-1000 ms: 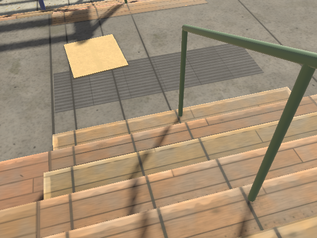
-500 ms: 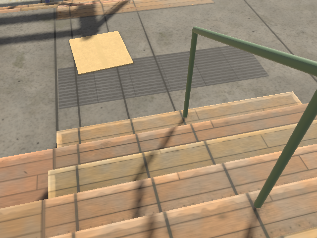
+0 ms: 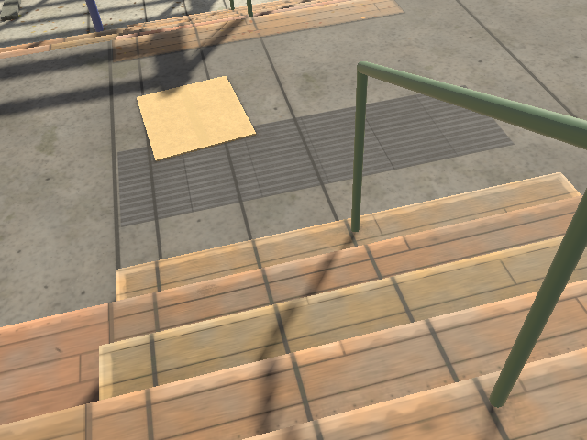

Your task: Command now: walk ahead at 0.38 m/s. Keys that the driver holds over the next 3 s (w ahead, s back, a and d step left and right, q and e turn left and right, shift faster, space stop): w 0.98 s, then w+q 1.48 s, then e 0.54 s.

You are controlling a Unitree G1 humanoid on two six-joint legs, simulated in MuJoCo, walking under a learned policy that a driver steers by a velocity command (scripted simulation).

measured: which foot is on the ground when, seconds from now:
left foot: down 0.00-0.00, up 0.02-0.38, down 0.40-0.90, up 0.92-1.00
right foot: down 0.00-0.40, up 0.42-0.88, down 0.90-1.00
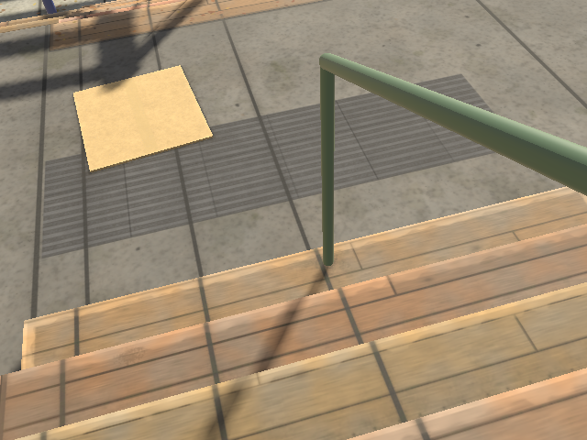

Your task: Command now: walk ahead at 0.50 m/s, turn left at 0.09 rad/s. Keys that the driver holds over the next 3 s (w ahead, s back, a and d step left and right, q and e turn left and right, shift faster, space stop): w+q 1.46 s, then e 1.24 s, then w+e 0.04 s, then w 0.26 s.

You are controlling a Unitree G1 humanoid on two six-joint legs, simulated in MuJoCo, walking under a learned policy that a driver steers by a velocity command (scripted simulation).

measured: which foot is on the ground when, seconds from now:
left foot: up 0.00-0.48, down 0.50-1.00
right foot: down 0.00-0.52, up 0.54-0.98, down 1.00-1.00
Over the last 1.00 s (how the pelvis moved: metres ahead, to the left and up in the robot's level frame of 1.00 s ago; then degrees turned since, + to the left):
0.51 -0.14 -0.29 0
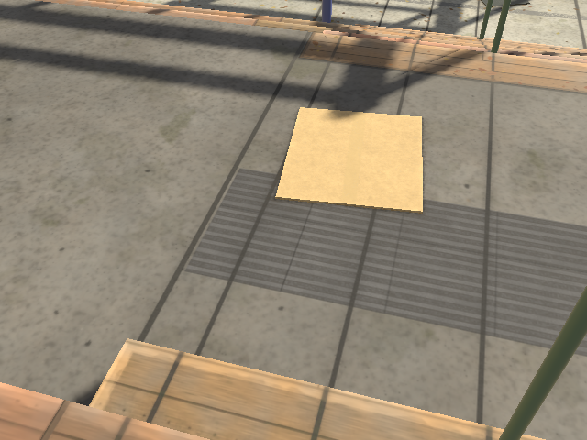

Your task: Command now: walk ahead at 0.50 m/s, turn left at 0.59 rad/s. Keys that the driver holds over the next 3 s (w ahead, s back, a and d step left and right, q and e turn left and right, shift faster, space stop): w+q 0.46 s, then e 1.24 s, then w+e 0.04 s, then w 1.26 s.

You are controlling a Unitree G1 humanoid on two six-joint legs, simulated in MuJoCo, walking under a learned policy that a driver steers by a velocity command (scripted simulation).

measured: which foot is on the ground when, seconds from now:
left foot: down 0.00-0.00, up 0.02-0.64, down 0.66-1.00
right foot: down 0.00-0.66, up 0.68-1.00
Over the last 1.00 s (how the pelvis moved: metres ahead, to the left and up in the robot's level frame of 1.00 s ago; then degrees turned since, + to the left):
0.55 0.05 -0.23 31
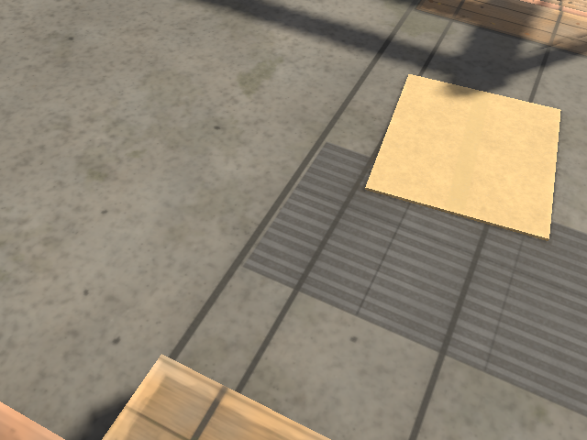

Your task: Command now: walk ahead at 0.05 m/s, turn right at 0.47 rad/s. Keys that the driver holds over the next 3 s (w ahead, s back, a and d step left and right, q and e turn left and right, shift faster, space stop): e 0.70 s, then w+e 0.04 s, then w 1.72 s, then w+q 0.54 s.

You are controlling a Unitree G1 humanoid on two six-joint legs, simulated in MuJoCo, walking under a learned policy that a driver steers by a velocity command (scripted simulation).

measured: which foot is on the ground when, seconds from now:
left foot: down 0.00-0.16, up 0.18-0.86, down 0.88-1.00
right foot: up 0.00-0.14, down 0.16-0.86, up 0.88-1.00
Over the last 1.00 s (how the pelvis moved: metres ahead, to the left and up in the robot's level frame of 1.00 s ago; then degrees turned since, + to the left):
0.42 0.08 -0.18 8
